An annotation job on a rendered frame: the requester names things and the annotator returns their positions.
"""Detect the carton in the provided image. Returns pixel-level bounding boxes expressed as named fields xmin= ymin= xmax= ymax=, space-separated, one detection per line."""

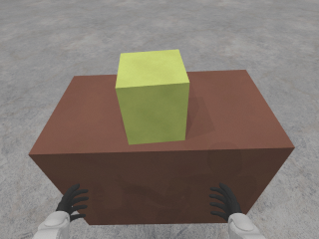
xmin=115 ymin=49 xmax=190 ymax=145

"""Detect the robot right hand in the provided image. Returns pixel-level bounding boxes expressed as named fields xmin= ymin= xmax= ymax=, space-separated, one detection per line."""
xmin=208 ymin=182 xmax=242 ymax=223

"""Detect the robot left forearm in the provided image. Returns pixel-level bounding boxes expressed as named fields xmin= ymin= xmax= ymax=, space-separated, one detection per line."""
xmin=32 ymin=210 xmax=70 ymax=239

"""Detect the pedestal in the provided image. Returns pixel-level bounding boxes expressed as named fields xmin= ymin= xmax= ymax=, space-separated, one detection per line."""
xmin=28 ymin=70 xmax=295 ymax=225

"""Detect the robot right forearm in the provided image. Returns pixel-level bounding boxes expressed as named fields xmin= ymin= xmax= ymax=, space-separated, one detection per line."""
xmin=227 ymin=213 xmax=266 ymax=239

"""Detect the robot left hand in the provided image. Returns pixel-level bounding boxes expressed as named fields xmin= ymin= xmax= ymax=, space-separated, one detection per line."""
xmin=56 ymin=183 xmax=89 ymax=222

